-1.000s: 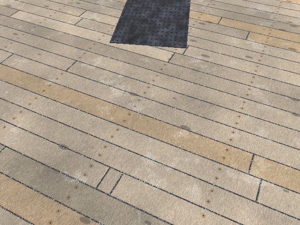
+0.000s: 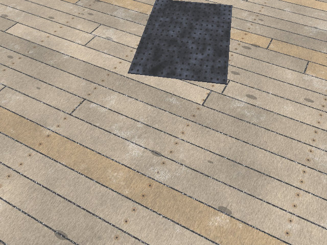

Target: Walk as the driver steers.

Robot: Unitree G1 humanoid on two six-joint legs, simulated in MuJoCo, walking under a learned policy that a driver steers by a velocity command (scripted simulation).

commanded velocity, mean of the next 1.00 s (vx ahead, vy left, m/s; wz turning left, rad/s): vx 0.50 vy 0.00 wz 0.07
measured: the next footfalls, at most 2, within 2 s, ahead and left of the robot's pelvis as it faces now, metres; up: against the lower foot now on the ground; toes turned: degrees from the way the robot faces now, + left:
left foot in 0.22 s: +0.30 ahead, +0.11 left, +0.00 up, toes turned +4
right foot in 0.78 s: +0.60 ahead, -0.06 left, +0.00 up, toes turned -4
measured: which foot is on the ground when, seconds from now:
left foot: up 0.00-0.20, down 0.22-0.78, up 0.80-1.00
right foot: down 0.00-0.24, up 0.26-0.76, down 0.78-1.00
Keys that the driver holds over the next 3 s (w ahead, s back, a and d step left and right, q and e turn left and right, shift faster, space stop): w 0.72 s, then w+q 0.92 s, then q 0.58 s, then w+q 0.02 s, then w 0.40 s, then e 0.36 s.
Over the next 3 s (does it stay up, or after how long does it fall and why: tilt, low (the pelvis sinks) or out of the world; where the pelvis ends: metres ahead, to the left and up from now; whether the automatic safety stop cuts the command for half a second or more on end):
stays up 1.15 0.30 -0.01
